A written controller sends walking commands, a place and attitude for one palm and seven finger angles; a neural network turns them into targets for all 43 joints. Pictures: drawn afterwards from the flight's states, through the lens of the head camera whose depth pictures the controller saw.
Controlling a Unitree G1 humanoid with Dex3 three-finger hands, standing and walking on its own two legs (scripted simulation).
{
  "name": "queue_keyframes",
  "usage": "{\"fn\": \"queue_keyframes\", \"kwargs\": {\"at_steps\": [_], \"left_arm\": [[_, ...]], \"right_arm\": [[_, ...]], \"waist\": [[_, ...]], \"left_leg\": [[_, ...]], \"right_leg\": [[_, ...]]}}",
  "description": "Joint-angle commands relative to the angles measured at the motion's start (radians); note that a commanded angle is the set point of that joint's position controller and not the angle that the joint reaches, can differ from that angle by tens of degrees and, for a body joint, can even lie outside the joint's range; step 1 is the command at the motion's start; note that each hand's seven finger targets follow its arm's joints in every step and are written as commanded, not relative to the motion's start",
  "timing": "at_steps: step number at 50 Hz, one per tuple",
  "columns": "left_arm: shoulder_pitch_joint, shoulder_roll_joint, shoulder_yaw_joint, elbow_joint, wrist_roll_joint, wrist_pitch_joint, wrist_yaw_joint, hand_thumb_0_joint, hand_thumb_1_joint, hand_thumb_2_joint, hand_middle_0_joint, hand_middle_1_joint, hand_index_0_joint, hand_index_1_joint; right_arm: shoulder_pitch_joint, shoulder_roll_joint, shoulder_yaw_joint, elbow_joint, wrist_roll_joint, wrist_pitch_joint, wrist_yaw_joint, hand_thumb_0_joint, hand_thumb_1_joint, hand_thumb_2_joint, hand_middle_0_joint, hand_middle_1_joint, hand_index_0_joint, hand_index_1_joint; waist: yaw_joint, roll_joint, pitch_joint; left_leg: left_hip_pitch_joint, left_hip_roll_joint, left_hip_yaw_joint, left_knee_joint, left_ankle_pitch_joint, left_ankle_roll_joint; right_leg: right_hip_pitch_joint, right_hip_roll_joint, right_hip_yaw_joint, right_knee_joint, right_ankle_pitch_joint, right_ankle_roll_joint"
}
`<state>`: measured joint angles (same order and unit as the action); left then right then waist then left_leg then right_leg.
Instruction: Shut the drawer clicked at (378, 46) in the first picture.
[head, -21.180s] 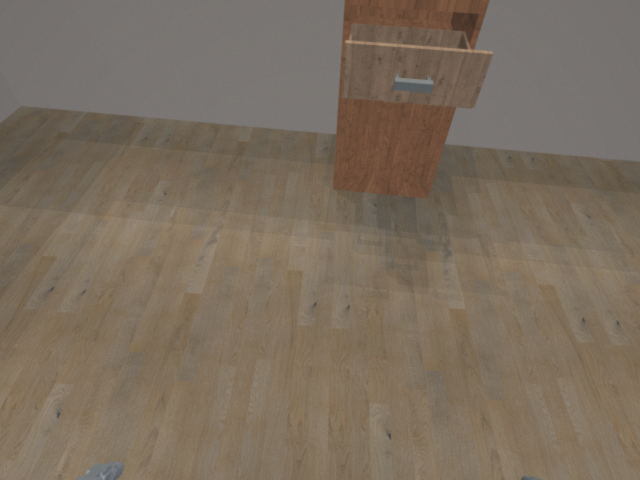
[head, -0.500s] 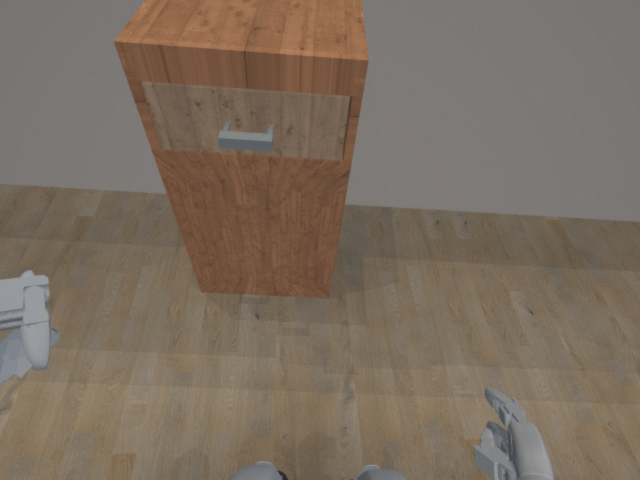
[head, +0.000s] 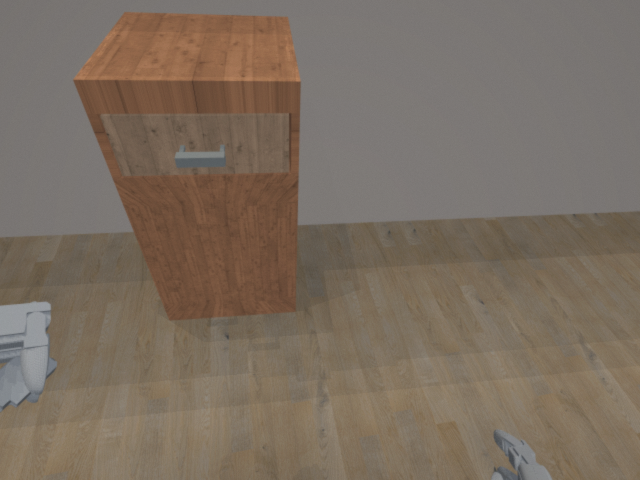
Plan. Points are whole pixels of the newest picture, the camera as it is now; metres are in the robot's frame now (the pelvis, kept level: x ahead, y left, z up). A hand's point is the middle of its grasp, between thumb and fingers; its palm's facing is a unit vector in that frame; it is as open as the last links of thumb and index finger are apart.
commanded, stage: stop stepping back and stand still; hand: left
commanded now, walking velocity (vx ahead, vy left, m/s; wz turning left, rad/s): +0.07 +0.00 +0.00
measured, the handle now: (201, 154) +0.80 +0.28 -0.04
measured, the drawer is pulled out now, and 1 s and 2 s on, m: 0.00 0.00 0.00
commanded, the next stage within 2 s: let the arm hang, fingers relaxed in 0.62 s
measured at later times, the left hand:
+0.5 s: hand out of the picture +0.18 +0.29 +0.16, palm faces +0.43 -0.82 -0.38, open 3.2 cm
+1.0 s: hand out of the picture +0.05 +0.22 -0.16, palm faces -0.01 -0.98 -0.21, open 3.1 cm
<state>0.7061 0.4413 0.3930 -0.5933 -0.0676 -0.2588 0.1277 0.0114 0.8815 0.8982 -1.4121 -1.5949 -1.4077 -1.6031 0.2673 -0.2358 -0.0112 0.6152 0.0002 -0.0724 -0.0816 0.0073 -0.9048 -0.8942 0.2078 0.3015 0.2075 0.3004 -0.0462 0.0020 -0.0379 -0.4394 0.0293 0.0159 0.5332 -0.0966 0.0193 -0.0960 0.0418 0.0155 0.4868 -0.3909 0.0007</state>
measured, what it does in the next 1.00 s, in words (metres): steps on the spot: left foot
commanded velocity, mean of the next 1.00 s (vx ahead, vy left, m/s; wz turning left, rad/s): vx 0.00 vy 0.00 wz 0.00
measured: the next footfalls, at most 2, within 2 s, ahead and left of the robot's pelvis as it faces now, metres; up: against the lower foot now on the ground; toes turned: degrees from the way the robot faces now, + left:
left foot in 0.40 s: +0.09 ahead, +0.12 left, +0.00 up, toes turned -1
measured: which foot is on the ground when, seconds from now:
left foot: down 0.00-0.28, up 0.30-0.38, down 0.40-1.00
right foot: down 0.00-1.00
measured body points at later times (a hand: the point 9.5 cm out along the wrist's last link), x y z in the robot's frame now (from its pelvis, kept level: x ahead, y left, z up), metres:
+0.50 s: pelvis -0.01 +0.04 +0.01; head -0.02 +0.05 +0.46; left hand +0.15 +0.33 +0.18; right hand +0.16 -0.18 -0.07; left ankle +0.05 +0.12 -0.73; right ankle -0.06 -0.09 -0.73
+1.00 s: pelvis -0.02 +0.03 +0.00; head -0.02 +0.04 +0.45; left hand +0.05 +0.27 -0.14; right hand +0.07 -0.24 -0.12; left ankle +0.05 +0.12 -0.73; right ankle -0.05 -0.07 -0.73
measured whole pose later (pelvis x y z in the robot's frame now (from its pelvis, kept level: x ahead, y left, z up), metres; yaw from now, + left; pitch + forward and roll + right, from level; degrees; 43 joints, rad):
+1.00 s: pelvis -0.02 +0.03 +0.00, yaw +1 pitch -1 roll -1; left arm 0.28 0.22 0.01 0.84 0.03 0.05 0.01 0.01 0.91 0.90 -1.13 -1.33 -1.13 -1.34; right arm 0.19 -0.27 -0.01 0.91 -0.03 0.01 0.00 0.00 -0.91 -0.89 0.20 0.30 0.20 0.30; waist -0.03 -0.02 0.03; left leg -0.34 -0.04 -0.01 0.53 -0.17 0.04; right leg -0.18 0.02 -0.03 0.54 -0.34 -0.03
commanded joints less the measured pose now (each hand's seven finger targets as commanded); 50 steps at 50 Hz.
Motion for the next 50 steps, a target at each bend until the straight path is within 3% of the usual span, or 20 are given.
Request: {"fn": "queue_keyframes", "kwargs": {"at_steps": [1, 4, 7, 11, 13, 14, 15, 17, 19, 23, 26, 29, 32, 35, 36, 38, 40, 42, 46, 50], "left_arm": [[-0.137, 0.119, 0.074, -0.142, 0.008, -0.035, 0.035, 0.0, 0.9, 0.9, -1.4, -1.6, -1.4, -1.6], [-0.199, 0.109, 0.054, -0.181, 0.025, -0.047, 0.034, 0.0, 0.9, 0.9, -1.4, -1.6, -1.4, -1.6], [-0.194, 0.128, 0.096, -0.248, 0.041, -0.056, 0.042, 0.0, 0.9, 0.9, -1.4, -1.6, -1.4, -1.6], [0.005, 0.114, 0.108, -0.208, 0.024, -0.032, 0.03, 0.0, 0.9, 0.9, -1.4, -1.6, -1.4, -1.6], [-0.011, 0.116, 0.112, -0.212, 0.013, -0.031, 0.022, 0.0, 0.9, 0.9, -1.4, -1.6, -1.4, -1.6], [-0.042, 0.124, 0.121, -0.205, 0.001, -0.022, 0.029, 0.0, 0.9, 0.9, -1.4, -1.6, -1.4, -1.6], [-0.053, 0.09, 0.104, -0.162, 0.001, -0.009, 0.03, 0.0, 0.9, 0.9, -1.4, -1.6, -1.4, -1.6], [-0.115, 0.055, 0.062, -0.116, 0.006, 0.006, 0.037, 0.0, 0.9, 0.9, -1.4, -1.6, -1.4, -1.6], [-0.15, 0.058, 0.047, -0.094, 0.023, 0.005, 0.039, 0.0, 0.9, 0.9, -1.4, -1.6, -1.4, -1.6], [-0.206, 0.089, 0.045, -0.164, 0.033, -0.01, 0.028, 0.0, 0.9, 0.9, -1.4, -1.6, -1.4, -1.6], [-0.18, 0.094, 0.057, -0.233, 0.039, -0.014, 0.033, 0.0, 0.9, 0.9, -1.4, -1.6, -1.4, -1.6], [-0.077, 0.087, 0.073, -0.219, 0.042, -0.003, 0.036, 0.0, 0.9, 0.9, -1.4, -1.6, -1.4, -1.6], [-0.023, 0.088, 0.096, -0.187, 0.024, -0.008, 0.032, 0.0, 0.9, 0.9, -1.4, -1.6, -1.4, -1.6], [-0.029, 0.078, 0.089, -0.179, 0.01, -0.014, 0.033, 0.0, 0.9, 0.9, -1.4, -1.6, -1.4, -1.6], [-0.215, -0.05, -0.323, 0.679, 0.091, 0.1, -0.102, 0.0, 0.9, 0.9, -1.4, -1.6, -1.4, -1.6], [-0.251, -0.054, -0.27, 0.716, 0.107, 0.23, -0.12, 0.0, 0.9, 0.9, -1.32, -1.513, -1.32, -1.513], [-0.291, -0.057, -0.284, 0.821, 0.104, 0.245, -0.117, 0.0, 0.9, 0.9, -1.24, -1.427, -1.24, -1.427], [-0.346, -0.043, -0.294, 0.956, 0.106, 0.249, -0.117, 0.0, 0.9, 0.9, -1.16, -1.34, -1.16, -1.34], [-0.447, -0.018, -0.325, 1.239, 0.097, 0.261, -0.113, 0.0, 0.9, 0.9, -1.0, -1.167, -1.0, -1.167], [-0.414, -0.048, -0.354, 1.452, 0.084, 0.258, -0.115, 0.0, 0.9, 0.9, -0.84, -0.993, -0.84, -0.993]], "right_arm": [[-0.163, -0.104, -0.039, -0.149, 0.001, -0.071, -0.026, 0.0, -0.9, -0.9, 0.2, 0.3, 0.2, 0.3], [-0.149, -0.112, -0.036, -0.135, 0.0, -0.102, -0.031, 0.0, -0.9, -0.9, 0.2, 0.3, 0.2, 0.3], [-0.15, -0.109, -0.026, -0.146, -0.013, -0.137, -0.029, 0.0, -0.9, -0.9, 0.2, 0.3, 0.2, 0.3], [-0.129, -0.081, -0.025, -0.161, -0.017, -0.13, -0.004, 0.0, -0.9, -0.9, 0.2, 0.3, 0.2, 0.3], [-0.131, -0.076, -0.03, -0.153, -0.024, -0.095, 0.006, 0.0, -0.9, -0.9, 0.2, 0.3, 0.2, 0.3], [-0.138, -0.079, -0.035, -0.145, -0.017, -0.084, 0.008, 0.0, -0.9, -0.9, 0.2, 0.3, 0.2, 0.3], [-0.12, -0.074, -0.037, -0.127, -0.015, -0.074, 0.009, 0.0, -0.9, -0.9, 0.2, 0.3, 0.2, 0.3], [-0.119, -0.071, -0.026, -0.112, -0.002, -0.072, 0.006, 0.0, -0.9, -0.9, 0.2, 0.3, 0.2, 0.3], [-0.134, -0.081, -0.013, -0.108, 0.0, -0.095, -0.01, 0.0, -0.9, -0.9, 0.2, 0.3, 0.2, 0.3], [-0.137, -0.078, 0.0, -0.126, -0.006, -0.122, -0.022, 0.0, -0.9, -0.9, 0.2, 0.3, 0.2, 0.3], [-0.151, -0.074, -0.004, -0.139, -0.016, -0.139, -0.012, 0.0, -0.9, -0.9, 0.2, 0.3, 0.2, 0.3], [-0.166, -0.076, 0.0, -0.156, -0.014, -0.125, 0.0, 0.0, -0.9, -0.9, 0.2, 0.3, 0.2, 0.3], [-0.159, -0.075, -0.016, -0.161, -0.011, -0.103, 0.01, 0.0, -0.9, -0.9, 0.2, 0.3, 0.2, 0.3], [-0.157, -0.079, -0.02, -0.152, -0.005, -0.086, 0.005, 0.0, -0.9, -0.9, 0.2, 0.3, 0.2, 0.3], [-0.182, -0.217, -0.073, 0.101, 0.01, -0.163, 0.089, 0.0, -0.9, -0.9, 0.2, 0.3, 0.2, 0.3], [-0.086, -0.21, -0.078, 0.089, 0.013, -0.04, 0.088, 0.0, -0.9, -0.9, 0.2, 0.3, 0.2, 0.3], [-0.102, -0.201, -0.052, 0.078, -0.001, -0.005, 0.079, 0.0, -0.9, -0.9, 0.2, 0.3, 0.2, 0.3], [-0.122, -0.192, -0.044, 0.102, -0.014, 0.011, 0.077, 0.0, -0.9, -0.9, 0.2, 0.3, 0.2, 0.3], [-0.133, -0.17, -0.032, 0.191, -0.025, 0.057, 0.076, 0.0, -0.9, -0.9, 0.2, 0.3, 0.2, 0.3], [-0.095, -0.134, -0.018, 0.286, -0.022, 0.071, 0.067, 0.0, -0.9, -0.9, 0.2, 0.3, 0.2, 0.3]], "waist": [[0.012, -0.055, 0.127], [0.01, 0.081, 0.143], [0.043, 0.312, 0.055], [0.056, 0.178, -0.075], [0.039, -0.032, -0.065], [0.042, -0.146, -0.018], [0.031, -0.177, 0.02], [0.013, -0.125, 0.071], [0.02, -0.015, 0.073], [0.043, 0.161, -0.046], [0.054, 0.14, -0.064], [0.051, 0.116, -0.037], [0.038, 0.007, -0.033], [0.029, 0.02, -0.048], [-0.009, 0.061, -0.041], [0.023, -0.016, -0.113], [0.045, -0.1, -0.081], [0.058, -0.161, -0.055], [0.042, 0.007, 0.066], [0.045, 0.143, 0.072]], "left_leg": [[0.33, 0.008, -0.054, 0.089, -0.172, -0.016], [0.327, 0.055, -0.138, -0.07, -0.254, -0.007], [0.098, 0.17, -0.399, -0.522, -0.692, -0.023], [0.1, 0.07, -0.137, -0.328, -0.428, -0.029], [0.238, -0.031, -0.014, 0.063, -0.191, -0.035], [0.201, -0.037, -0.041, 0.213, -0.159, -0.038], [0.151, -0.021, -0.052, 0.279, -0.148, -0.037], [0.176, 0.008, -0.068, 0.187, -0.153, -0.018], [0.248, 0.027, -0.067, -0.098, -0.066, 0.005], [0.337, 0.136, -0.25, -0.246, 0.136, 0.029], [0.282, 0.179, -0.292, -0.333, -0.113, 0.062], [0.142, 0.096, -0.173, -0.29, -0.252, 0.029], [0.171, 0.027, -0.113, -0.161, -0.198, -0.003], [0.268, 0.03, -0.09, -0.092, -0.062, -0.001], [0.252, 0.082, -0.121, 0.072, 0.263, 0.005], [0.25, 0.1, -0.165, 0.036, 0.338, 0.033], [0.168, 0.119, -0.237, -0.022, 0.259, 0.081], [0.135, 0.078, -0.21, -0.034, 0.181, 0.067], [0.155, 0.03, -0.183, -0.089, -0.036, 0.037], [0.188, 0.038, -0.195, -0.175, -0.142, 0.031]], "right_leg": [[-0.517, -0.182, 0.076, -0.283, -0.26, -0.079], [-0.464, -0.095, -0.007, -0.152, -0.19, -0.044], [-0.155, 0.046, -0.056, 0.18, -0.13, -0.01], [0.003, 0.007, -0.057, -0.08, -0.066, -0.037], [-0.241, -0.187, 0.168, -0.305, -0.117, -0.096], [-0.343, -0.277, 0.283, -0.357, -0.215, -0.158], [-0.368, -0.311, 0.287, -0.352, -0.215, -0.187], [-0.371, -0.271, 0.183, -0.278, -0.072, -0.152], [-0.276, -0.149, 0.071, -0.151, 0.116, -0.061], [-0.185, -0.033, -0.026, 0.049, 0.154, 0.015], [-0.145, -0.042, 0.007, 0.082, 0.014, 0.009], [-0.023, -0.056, 0.005, -0.102, 0.106, -0.009], [-0.085, -0.102, 0.078, -0.208, 0.064, -0.043], [-0.167, -0.123, 0.081, -0.199, 0.162, -0.05], [-0.283, -0.154, -0.014, 0.012, 0.354, -0.038], [-0.221, -0.117, -0.003, 0.06, 0.253, -0.028], [-0.17, -0.085, -0.001, 0.083, 0.147, -0.032], [-0.121, -0.111, 0.035, 0.017, 0.185, -0.05], [-0.185, -0.145, 0.088, -0.098, 0.06, -0.09], [-0.161, -0.122, 0.087, -0.136, 0.019, -0.081]]}}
